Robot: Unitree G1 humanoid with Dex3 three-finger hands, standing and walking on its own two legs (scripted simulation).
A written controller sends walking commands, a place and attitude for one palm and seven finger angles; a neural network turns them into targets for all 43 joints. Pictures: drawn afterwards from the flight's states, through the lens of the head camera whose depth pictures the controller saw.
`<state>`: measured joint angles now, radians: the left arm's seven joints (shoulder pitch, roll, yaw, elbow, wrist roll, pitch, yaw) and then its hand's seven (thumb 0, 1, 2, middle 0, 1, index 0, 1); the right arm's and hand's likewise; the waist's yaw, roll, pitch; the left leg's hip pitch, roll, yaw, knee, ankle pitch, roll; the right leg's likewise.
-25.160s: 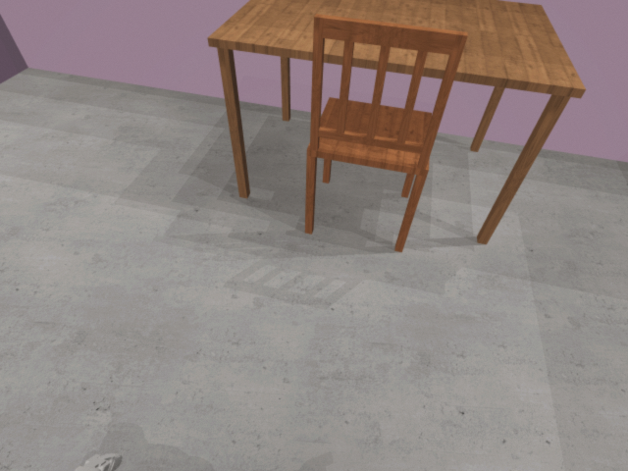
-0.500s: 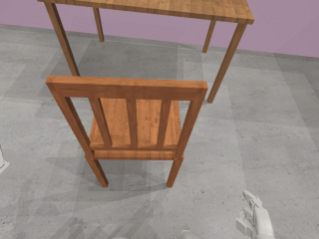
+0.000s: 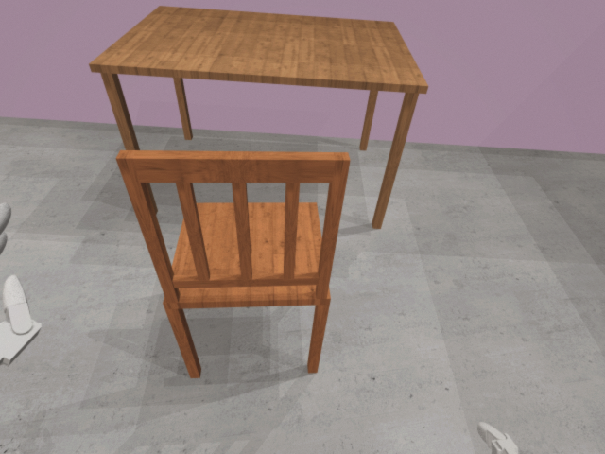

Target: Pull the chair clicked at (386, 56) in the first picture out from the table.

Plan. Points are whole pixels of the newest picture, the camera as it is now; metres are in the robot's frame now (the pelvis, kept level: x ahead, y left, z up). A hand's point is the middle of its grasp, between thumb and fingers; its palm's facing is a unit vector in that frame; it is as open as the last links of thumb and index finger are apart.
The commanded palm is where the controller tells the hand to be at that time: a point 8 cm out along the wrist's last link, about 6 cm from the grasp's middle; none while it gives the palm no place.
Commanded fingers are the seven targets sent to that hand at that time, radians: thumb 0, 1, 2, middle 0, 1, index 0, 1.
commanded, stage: stop stepping back and stand still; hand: left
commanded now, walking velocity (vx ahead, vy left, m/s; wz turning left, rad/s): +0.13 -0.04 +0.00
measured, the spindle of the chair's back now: (243, 234) +0.58 +0.13 -0.09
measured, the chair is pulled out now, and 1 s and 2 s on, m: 0.62 0.62 0.62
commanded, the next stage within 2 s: let the arm hang, fingers relaxed in 0.34 s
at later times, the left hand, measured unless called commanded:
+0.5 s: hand (42, 362) +0.19 +0.28 +0.11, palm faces +0.39 -0.80 -0.46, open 7.4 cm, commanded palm none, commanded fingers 0.00 0.90 0.90 -0.20 -0.30 -0.20 -0.30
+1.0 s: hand out of the picture +0.00 +0.19 -0.17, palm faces +0.03 -0.97 -0.22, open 7.2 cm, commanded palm none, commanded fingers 0.00 0.90 0.90 -0.20 -0.30 -0.20 -0.30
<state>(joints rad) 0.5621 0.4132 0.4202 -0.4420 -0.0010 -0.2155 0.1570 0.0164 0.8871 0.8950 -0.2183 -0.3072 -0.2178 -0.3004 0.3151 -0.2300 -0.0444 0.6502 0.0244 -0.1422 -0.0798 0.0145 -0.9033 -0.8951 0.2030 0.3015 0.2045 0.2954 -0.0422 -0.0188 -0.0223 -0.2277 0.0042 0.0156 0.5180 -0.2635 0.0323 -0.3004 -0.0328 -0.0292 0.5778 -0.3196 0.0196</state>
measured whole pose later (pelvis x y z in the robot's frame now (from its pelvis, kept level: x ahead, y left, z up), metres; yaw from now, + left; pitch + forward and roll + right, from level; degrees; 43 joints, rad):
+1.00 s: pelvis +0.01 +0.00 +0.00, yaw +2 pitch -1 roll -1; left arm 0.33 0.21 0.00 1.03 0.01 0.02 0.03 -0.01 0.94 0.89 -0.20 -0.30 -0.20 -0.30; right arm 0.36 -0.16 0.00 1.04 -0.01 0.00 -0.03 0.01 -0.92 -0.90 0.20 0.30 0.20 0.29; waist 0.00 -0.01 0.07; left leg -0.22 -0.01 -0.01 0.47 -0.23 0.02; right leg -0.20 -0.02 -0.01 0.43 -0.22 0.02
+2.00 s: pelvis +0.01 -0.02 +0.00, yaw +1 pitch -1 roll +0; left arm 0.31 0.13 0.00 1.06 0.01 0.00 0.04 0.01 0.92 0.90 -0.20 -0.30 -0.20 -0.30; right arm 0.33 -0.10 0.00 1.08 -0.01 -0.01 -0.04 0.00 -0.91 -0.90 0.20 0.30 0.20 0.29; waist 0.00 0.00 0.06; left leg -0.23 0.02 -0.01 0.47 -0.23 -0.01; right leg -0.22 0.00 -0.01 0.46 -0.23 -0.01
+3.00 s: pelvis +0.01 -0.02 +0.00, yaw +1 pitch -1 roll +0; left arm 0.31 0.12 0.00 1.06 0.01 0.00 0.04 0.01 0.92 0.90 -0.20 -0.30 -0.20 -0.30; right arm 0.33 -0.09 0.00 1.08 -0.01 -0.01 -0.04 0.00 -0.91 -0.90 0.20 0.30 0.20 0.29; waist 0.00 -0.01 0.07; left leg -0.21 0.01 -0.01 0.46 -0.23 -0.01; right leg -0.21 0.00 -0.01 0.45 -0.23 -0.01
